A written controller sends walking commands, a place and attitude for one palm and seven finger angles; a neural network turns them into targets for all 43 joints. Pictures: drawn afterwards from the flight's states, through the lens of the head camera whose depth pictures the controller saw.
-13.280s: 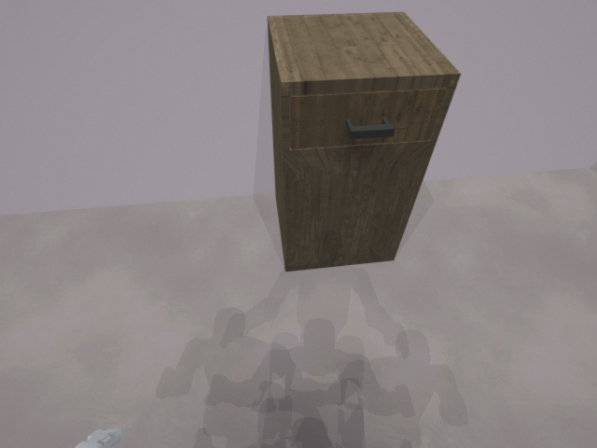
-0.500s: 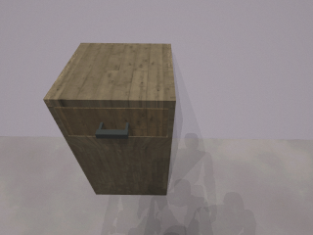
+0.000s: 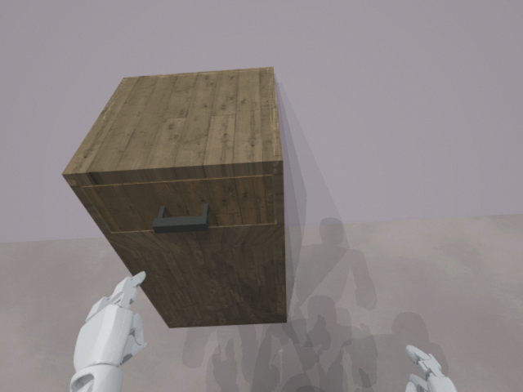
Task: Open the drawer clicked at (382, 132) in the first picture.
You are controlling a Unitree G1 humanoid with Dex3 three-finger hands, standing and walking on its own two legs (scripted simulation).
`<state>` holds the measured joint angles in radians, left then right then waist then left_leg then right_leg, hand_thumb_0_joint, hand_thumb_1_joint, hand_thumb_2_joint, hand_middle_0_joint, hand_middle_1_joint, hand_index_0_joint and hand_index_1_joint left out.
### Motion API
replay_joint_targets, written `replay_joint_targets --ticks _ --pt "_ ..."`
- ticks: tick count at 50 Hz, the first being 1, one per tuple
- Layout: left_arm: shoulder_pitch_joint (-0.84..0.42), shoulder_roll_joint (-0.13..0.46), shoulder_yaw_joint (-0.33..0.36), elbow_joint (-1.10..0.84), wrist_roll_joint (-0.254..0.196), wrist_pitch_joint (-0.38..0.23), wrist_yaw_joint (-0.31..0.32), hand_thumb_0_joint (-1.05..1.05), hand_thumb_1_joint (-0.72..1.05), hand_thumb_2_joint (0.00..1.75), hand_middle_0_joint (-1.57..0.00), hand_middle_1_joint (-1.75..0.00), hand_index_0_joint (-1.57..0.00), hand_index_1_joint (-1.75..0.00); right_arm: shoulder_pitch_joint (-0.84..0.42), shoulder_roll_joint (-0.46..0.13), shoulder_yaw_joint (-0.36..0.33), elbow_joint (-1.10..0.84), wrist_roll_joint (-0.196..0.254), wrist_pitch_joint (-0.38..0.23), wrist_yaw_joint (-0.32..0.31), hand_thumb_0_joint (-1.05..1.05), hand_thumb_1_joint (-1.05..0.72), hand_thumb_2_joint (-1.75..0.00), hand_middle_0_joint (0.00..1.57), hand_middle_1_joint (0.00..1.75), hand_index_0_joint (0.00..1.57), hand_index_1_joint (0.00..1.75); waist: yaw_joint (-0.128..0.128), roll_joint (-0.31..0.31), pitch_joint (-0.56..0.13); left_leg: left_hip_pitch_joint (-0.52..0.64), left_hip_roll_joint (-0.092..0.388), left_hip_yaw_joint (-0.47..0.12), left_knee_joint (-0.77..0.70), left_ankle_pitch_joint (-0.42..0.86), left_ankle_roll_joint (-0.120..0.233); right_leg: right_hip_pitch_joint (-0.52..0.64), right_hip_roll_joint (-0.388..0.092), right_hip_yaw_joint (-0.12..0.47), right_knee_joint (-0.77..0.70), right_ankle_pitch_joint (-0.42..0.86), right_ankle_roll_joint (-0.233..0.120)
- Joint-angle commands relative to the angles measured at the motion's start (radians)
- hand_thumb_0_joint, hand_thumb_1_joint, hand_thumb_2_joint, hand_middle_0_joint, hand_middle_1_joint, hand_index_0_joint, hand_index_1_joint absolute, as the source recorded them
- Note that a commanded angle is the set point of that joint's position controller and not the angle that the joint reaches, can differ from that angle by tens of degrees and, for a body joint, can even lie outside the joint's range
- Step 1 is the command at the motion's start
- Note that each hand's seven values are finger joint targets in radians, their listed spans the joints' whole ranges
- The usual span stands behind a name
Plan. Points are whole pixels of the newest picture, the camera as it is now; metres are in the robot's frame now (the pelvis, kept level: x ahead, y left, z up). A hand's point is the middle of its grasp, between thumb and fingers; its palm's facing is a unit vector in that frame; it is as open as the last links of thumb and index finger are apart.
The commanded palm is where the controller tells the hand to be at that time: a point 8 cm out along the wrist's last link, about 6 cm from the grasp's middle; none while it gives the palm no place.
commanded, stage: raise the hand with hooked fingers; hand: left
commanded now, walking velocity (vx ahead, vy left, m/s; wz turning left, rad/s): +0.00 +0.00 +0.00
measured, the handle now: (182, 216) +0.50 +0.21 -0.06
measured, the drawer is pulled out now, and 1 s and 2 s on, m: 0.00 0.00 0.00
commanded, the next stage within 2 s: move the hooked fingers above the handle in 1.66 s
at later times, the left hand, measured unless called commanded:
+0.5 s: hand (135, 309) +0.25 +0.21 +0.01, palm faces +0.12 -0.04 -0.99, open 10.4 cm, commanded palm +0.20 +0.21 +0.05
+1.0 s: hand (131, 260) +0.31 +0.22 +0.06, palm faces +0.10 -0.10 -0.99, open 13.2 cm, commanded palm +0.29 +0.23 +0.11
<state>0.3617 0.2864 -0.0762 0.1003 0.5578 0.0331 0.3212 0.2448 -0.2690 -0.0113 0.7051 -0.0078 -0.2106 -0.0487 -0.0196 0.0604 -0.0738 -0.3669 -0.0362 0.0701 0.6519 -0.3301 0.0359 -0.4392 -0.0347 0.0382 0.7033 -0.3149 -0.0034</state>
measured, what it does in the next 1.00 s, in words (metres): stands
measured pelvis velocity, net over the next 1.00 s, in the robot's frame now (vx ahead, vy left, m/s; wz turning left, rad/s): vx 0.03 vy -0.01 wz -0.03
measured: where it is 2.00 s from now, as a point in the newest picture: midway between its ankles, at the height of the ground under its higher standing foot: outside the picture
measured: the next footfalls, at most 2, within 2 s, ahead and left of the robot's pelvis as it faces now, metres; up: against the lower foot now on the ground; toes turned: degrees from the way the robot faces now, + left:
none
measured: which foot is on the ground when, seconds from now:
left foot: down 0.00-1.00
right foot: down 0.00-1.00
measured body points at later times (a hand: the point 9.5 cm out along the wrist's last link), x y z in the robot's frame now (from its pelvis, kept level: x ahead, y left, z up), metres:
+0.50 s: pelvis +0.03 -0.05 -0.03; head +0.07 -0.10 +0.42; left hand +0.24 +0.21 +0.07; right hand +0.27 -0.23 -0.13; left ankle +0.01 +0.10 -0.72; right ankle +0.04 -0.13 -0.72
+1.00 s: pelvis +0.03 -0.01 +0.00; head +0.04 -0.05 +0.45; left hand +0.30 +0.23 +0.11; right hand +0.23 -0.25 -0.10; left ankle +0.01 +0.11 -0.72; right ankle +0.04 -0.13 -0.72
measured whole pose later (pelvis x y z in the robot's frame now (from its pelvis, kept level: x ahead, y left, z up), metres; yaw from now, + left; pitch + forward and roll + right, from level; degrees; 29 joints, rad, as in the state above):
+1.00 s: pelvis +0.03 -0.01 +0.00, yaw -2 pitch +5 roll +1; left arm 0.12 0.39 -0.06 0.03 0.95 0.11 0.27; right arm 0.12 -0.25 -0.04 0.60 0.00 0.08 -0.02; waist 0.06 0.07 -0.08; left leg -0.36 -0.03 -0.01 0.65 -0.38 0.01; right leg -0.43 0.01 0.06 0.68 -0.34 0.00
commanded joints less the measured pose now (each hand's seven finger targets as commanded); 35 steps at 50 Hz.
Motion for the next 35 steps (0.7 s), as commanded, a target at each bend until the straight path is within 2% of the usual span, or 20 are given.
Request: replay_joint_targets --ticks 1,4,6,7,8,10,11,12,14,15,16,17,20,22,24,26,29,31,33,35 --pt "0.438 0.012 0.01 0.031 0.318 -0.029 0.057 0.0 0.6 0.77 -0.22 -0.5 -0.22 -0.5 -0.188 -0.096 -0.064 -0.278 -0.034 0.088 0.063 0.0 -0.9 -0.9 0.2 0.3 0.2 0.3 0.137 -0.3 0.046 -0.156 0.005 -0.058 -0.082 0.037 -0.04 -0.034 0.078 0.021 -0.131 -0.144 -0.08" --pt "0.358 0.081 0.066 -0.084 0.437 -0.077 0.085 0.0 0.53 0.74 -0.23 -0.54 -0.23 -0.54 -0.254 -0.081 -0.054 -0.344 -0.033 0.179 0.094 0.0 -0.9 -0.9 0.2 0.3 0.2 0.3 0.162 -0.271 -0.033 -0.18 0.001 -0.036 -0.039 0.119 -0.04 -0.003 0.065 0.046 -0.058 0.027 -0.085" --pt "0.261 0.15 0.124 -0.176 0.5 -0.103 0.129 0.0 0.48 0.72 -0.23 -0.57 -0.23 -0.57 -0.269 -0.071 -0.052 -0.354 -0.041 0.209 0.098 0.0 -0.9 -0.9 0.2 0.3 0.2 0.3 0.173 -0.178 -0.076 -0.174 -0.005 -0.04 -0.007 0.133 -0.037 -0.018 0.068 0.073 -0.02 0.074 -0.091" --pt "0.187 0.177 0.14 -0.246 0.532 -0.11 0.158 0.0 0.46 0.71 -0.23 -0.58 -0.23 -0.58 -0.272 -0.069 -0.058 -0.368 -0.058 0.22 0.098 0.0 -0.9 -0.9 0.2 0.3 0.2 0.3 0.162 -0.086 -0.14 -0.146 -0.004 -0.04 0.016 0.142 -0.03 -0.04 0.069 0.088 0.001 0.092 -0.093" --pt "0.165 0.196 0.17 -0.264 0.551 -0.119 0.187 0.0 0.43 0.7 -0.23 -0.6 -0.23 -0.6 -0.249 -0.055 -0.059 -0.372 -0.061 0.224 0.094 0.0 -0.9 -0.9 0.2 0.3 0.2 0.3 0.158 -0.042 -0.198 -0.112 -0.006 -0.043 0.046 0.165 -0.024 -0.052 0.072 0.091 0.024 0.118 -0.094" --pt "-0.019 0.24 0.181 -0.392 0.577 -0.147 0.234 0.0 0.39 0.68 -0.24 -0.63 -0.24 -0.63 -0.24 -0.051 -0.065 -0.361 -0.071 0.233 0.084 0.0 -0.9 -0.9 0.2 0.3 0.2 0.3 0.118 0.018 -0.3 -0.047 -0.006 -0.062 0.122 0.193 -0.018 -0.137 0.065 0.137 0.058 0.127 -0.092" --pt "-0.157 0.27 0.184 -0.477 0.58 -0.161 0.253 0.0 0.36 0.67 -0.24 -0.64 -0.24 -0.64 -0.238 -0.047 -0.065 -0.344 -0.081 0.238 0.075 0.0 -0.9 -0.9 0.2 0.3 0.2 0.3 0.089 0.037 -0.324 -0.034 -0.009 -0.074 0.159 0.172 -0.014 -0.178 0.059 0.151 0.063 0.091 -0.087" --pt "-0.168 0.253 0.169 -0.486 0.567 -0.175 0.264 0.0 0.34 0.66 -0.24 -0.66 -0.24 -0.66 -0.232 -0.05 -0.069 -0.343 -0.081 0.233 0.068 0.0 -0.9 -0.9 0.2 0.3 0.2 0.3 0.073 0.052 -0.336 0.001 -0.011 -0.08 0.192 0.158 -0.011 -0.233 0.056 0.167 0.057 0.054 -0.087" --pt "-0.165 0.269 0.176 -0.475 0.546 -0.208 0.269 0.0 0.29 0.64 -0.24 -0.69 -0.24 -0.69 -0.225 -0.055 -0.065 -0.328 -0.08 0.218 0.063 0.0 -0.9 -0.9 0.2 0.3 0.2 0.3 0.053 0.075 -0.319 -0.006 -0.012 -0.077 0.236 0.137 -0.01 -0.291 0.054 0.159 0.064 0.029 -0.085" --pt "-0.17 0.267 0.172 -0.474 0.54 -0.223 0.268 0.0 0.27 0.63 -0.25 -0.7 -0.25 -0.7 -0.229 -0.057 -0.064 -0.325 -0.085 0.214 0.064 0.0 -0.9 -0.9 0.2 0.3 0.2 0.3 0.042 0.061 -0.308 -0.018 -0.013 -0.079 0.255 0.13 -0.008 -0.308 0.053 0.158 0.065 0.033 -0.082" --pt "-0.176 0.262 0.173 -0.457 0.531 -0.23 0.264 0.0 0.25 0.62 -0.25 -0.72 -0.25 -0.72 -0.231 -0.054 -0.06 -0.317 -0.09 0.214 0.066 0.0 -0.9 -0.9 0.2 0.3 0.2 0.3 0.032 0.004 -0.283 -0.043 -0.016 -0.09 0.27 0.127 -0.003 -0.311 0.051 0.164 0.059 0.046 -0.077" --pt "-0.158 0.259 0.177 -0.405 0.522 -0.227 0.256 0.0 0.22 0.61 -0.25 -0.74 -0.25 -0.74 -0.24 -0.055 -0.06 -0.313 -0.089 0.214 0.068 0.0 -0.9 -0.9 0.2 0.3 0.2 0.3 0.028 -0.017 -0.261 -0.087 -0.018 -0.083 0.263 0.11 -0.001 -0.27 0.046 0.153 0.053 0.069 -0.067" --pt "-0.044 0.231 0.173 -0.261 0.479 -0.112 0.201 0.0 0.15 0.58 -0.25 -0.78 -0.25 -0.78 -0.253 -0.057 -0.055 -0.316 -0.062 0.236 0.064 0.0 -0.9 -0.9 0.2 0.3 0.2 0.3 0.056 -0.128 -0.233 -0.192 -0.017 -0.066 0.187 0.118 0.002 -0.071 0.046 0.115 0.024 0.218 -0.044" --pt "0.062 0.21 0.156 -0.215 0.428 -0.018 0.131 0.0 0.11 0.56 -0.26 -0.81 -0.26 -0.81 -0.257 -0.055 -0.046 -0.325 -0.028 0.251 0.061 0.0 -0.9 -0.9 0.2 0.3 0.2 0.3 0.09 -0.198 -0.249 -0.209 -0.02 -0.051 0.121 0.157 -0.005 0.085 0.042 0.119 0.0 0.349 -0.033" --pt "0.077 0.244 0.165 -0.236 0.384 0.029 0.056 0.0 0.06 0.54 -0.26 -0.84 -0.26 -0.84 -0.266 -0.059 -0.03 -0.331 -0.011 0.253 0.044 0.0 -0.9 -0.9 0.2 0.3 0.2 0.3 0.104 -0.285 -0.244 -0.217 -0.02 -0.044 0.07 0.154 -0.007 0.215 0.021 0.142 -0.022 0.457 -0.008" --pt "0.099 0.283 0.192 -0.256 0.373 0.029 0.005 0.0 0.01 0.52 -0.26 -0.87 -0.26 -0.87 -0.284 -0.061 -0.013 -0.325 -0.011 0.246 0.035 0.0 -0.9 -0.9 0.2 0.3 0.2 0.3 0.119 -0.278 -0.222 -0.204 -0.02 -0.043 0.044 0.154 -0.007 0.259 0.008 0.156 -0.021 0.533 0.0" --pt "0.016 0.312 0.205 -0.344 0.405 -0.034 -0.017 0.0 -0.06 0.49 -0.27 -0.92 -0.27 -0.92 -0.261 -0.057 -0.014 -0.302 -0.031 0.235 0.029 0.0 -0.9 -0.9 0.2 0.3 0.2 0.3 0.115 -0.205 -0.228 -0.167 -0.02 -0.051 0.014 0.173 -0.002 0.264 0.004 0.134 -0.032 0.528 -0.005" --pt "-0.089 0.347 0.239 -0.418 0.431 -0.085 0.013 0.0 -0.1 0.47 -0.27 -0.94 -0.27 -0.94 -0.261 -0.059 -0.023 -0.297 -0.045 0.232 0.022 0.0 -0.9 -0.9 0.2 0.3 0.2 0.3 0.114 -0.114 -0.236 -0.131 -0.023 -0.059 0.012 0.18 0.001 0.231 0.014 0.133 -0.049 0.442 -0.021" --pt "-0.12 0.342 0.259 -0.415 0.444 -0.137 0.062 0.0 -0.15 0.45 -0.27 -0.98 -0.27 -0.98 -0.243 -0.044 -0.037 -0.28 -0.051 0.217 0.022 0.0 -0.9 -0.9 0.2 0.3 0.2 0.3 0.105 -0.024 -0.247 -0.084 -0.025 -0.062 0.023 0.195 0.001 0.181 0.019 0.118 -0.05 0.388 -0.032" --pt "-0.127 0.329 0.274 -0.399 0.447 -0.166 0.107 0.0 -0.2 0.43 -0.28 -1.0 -0.28 -1.0 -0.219 -0.046 -0.055 -0.264 -0.053 0.21 0.029 0.0 -0.9 -0.9 0.2 0.3 0.2 0.3 0.091 -0.009 -0.27 -0.049 -0.025 -0.063 0.038 0.239 -0.002 0.141 0.031 0.093 -0.036 0.395 -0.04"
